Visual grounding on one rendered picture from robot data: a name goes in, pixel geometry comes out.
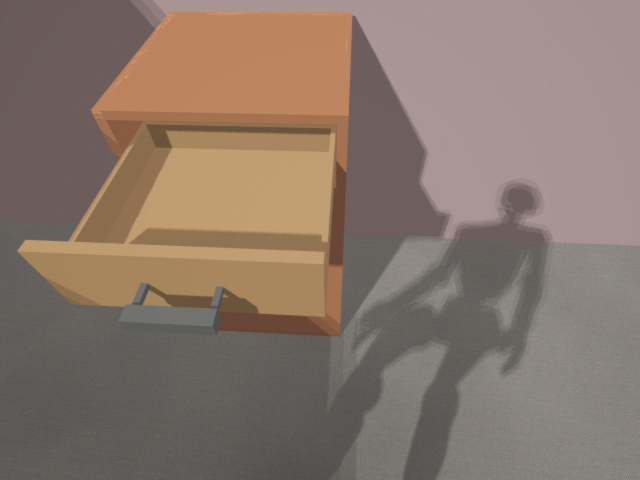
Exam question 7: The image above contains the handle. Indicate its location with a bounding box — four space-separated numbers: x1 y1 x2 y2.
118 283 225 335

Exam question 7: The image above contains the cabinet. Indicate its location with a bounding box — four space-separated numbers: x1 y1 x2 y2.
90 11 352 337

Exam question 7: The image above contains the drawer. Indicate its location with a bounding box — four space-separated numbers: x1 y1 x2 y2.
17 121 336 317

